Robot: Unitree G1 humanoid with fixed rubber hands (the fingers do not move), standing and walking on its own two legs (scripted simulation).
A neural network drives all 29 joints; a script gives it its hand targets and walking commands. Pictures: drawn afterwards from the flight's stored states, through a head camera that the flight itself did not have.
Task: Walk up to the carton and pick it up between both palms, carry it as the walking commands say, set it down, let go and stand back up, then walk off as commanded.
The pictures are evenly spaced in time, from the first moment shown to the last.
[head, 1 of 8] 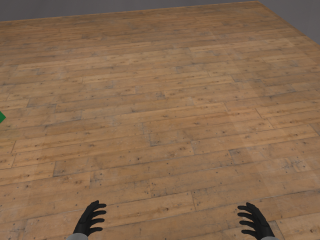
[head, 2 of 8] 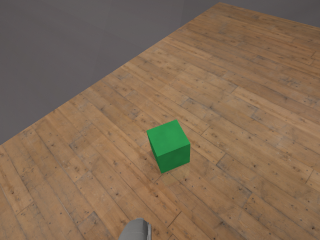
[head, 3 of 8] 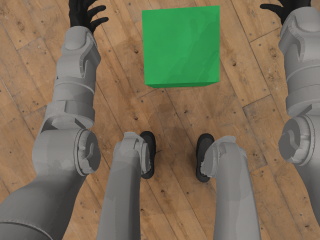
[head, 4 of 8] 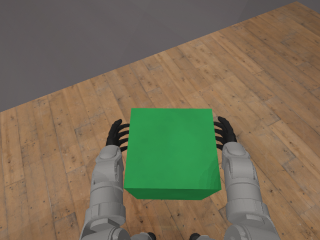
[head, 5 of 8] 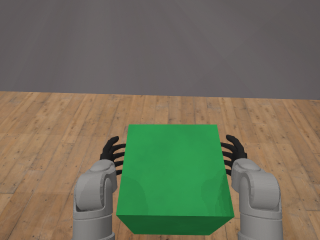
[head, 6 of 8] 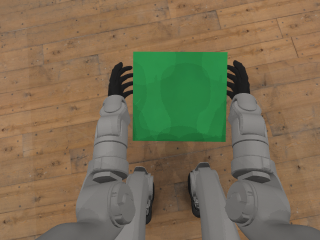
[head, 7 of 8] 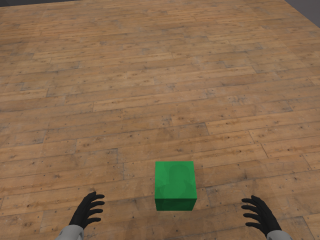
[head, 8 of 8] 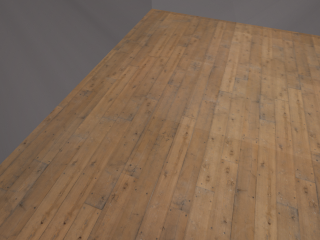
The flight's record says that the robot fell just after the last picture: no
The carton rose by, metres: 0.65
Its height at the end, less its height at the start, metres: +0.00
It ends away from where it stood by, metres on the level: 0.99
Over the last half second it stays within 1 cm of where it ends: yes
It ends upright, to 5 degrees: yes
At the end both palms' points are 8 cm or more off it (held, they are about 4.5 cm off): yes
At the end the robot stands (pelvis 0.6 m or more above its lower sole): yes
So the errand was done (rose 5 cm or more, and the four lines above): yes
